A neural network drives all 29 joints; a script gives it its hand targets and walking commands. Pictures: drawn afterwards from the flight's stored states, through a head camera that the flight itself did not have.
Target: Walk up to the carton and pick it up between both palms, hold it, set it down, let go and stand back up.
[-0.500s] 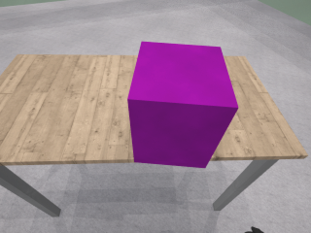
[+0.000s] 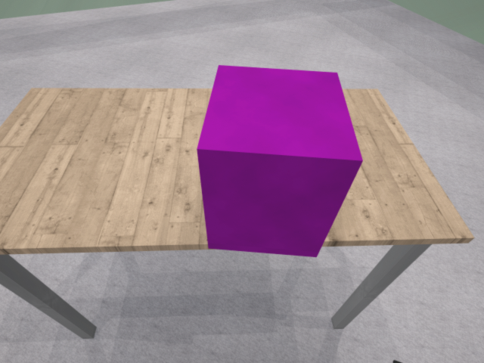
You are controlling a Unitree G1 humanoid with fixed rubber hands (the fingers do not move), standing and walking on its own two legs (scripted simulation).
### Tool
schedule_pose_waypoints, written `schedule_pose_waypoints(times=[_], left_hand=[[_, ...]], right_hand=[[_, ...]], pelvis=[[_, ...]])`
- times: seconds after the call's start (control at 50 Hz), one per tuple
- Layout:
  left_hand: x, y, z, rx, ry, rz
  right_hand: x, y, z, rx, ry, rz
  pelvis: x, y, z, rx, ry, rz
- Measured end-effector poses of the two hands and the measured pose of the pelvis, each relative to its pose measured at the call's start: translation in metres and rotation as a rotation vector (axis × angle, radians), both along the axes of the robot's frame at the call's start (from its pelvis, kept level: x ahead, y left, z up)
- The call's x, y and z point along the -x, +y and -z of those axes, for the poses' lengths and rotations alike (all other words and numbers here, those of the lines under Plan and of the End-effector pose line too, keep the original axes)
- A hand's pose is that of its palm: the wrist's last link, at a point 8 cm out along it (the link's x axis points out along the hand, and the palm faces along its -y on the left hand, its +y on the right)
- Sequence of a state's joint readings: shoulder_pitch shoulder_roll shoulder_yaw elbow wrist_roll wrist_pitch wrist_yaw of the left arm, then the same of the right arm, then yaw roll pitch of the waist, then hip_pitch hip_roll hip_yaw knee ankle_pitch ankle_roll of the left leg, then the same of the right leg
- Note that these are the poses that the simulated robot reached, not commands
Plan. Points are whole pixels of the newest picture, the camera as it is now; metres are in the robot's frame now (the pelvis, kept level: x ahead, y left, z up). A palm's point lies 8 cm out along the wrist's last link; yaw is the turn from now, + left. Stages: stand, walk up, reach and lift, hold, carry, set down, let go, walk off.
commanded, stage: stand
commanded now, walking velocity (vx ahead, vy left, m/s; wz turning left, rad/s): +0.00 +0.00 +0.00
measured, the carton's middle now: (269, 165) +0.43 -0.03 +0.10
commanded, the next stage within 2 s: none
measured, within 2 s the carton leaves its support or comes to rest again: neither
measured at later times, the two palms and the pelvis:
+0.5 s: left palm out of the picture +0.05 +0.30 -0.11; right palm out of the picture +0.08 -0.29 -0.10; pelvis -0.01 +0.00 +0.00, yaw +0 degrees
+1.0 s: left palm out of the picture +0.05 +0.30 -0.11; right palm out of the picture +0.08 -0.29 -0.11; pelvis -0.01 +0.00 +0.00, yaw +0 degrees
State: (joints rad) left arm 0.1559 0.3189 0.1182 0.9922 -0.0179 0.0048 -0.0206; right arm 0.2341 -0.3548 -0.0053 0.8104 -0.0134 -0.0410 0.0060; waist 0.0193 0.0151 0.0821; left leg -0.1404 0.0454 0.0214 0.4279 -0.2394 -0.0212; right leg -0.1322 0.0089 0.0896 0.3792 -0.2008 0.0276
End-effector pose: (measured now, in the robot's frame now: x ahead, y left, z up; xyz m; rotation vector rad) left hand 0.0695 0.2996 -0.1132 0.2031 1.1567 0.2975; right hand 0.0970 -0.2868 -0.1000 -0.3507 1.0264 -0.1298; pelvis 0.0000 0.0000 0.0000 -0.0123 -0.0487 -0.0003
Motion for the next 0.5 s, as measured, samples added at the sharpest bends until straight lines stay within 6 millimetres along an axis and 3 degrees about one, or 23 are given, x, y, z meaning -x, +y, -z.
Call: schedule_pose_waypoints(times=[0.5], left_hand=[[0.016,-0.002,0.000,-0.005,0.031,-0.015]], right_hand=[[0.013,-0.005,0.004,-0.006,0.020,0.010]], pelvis=[[0.007,-0.004,-0.001,-0.005,-0.009,0.000]])
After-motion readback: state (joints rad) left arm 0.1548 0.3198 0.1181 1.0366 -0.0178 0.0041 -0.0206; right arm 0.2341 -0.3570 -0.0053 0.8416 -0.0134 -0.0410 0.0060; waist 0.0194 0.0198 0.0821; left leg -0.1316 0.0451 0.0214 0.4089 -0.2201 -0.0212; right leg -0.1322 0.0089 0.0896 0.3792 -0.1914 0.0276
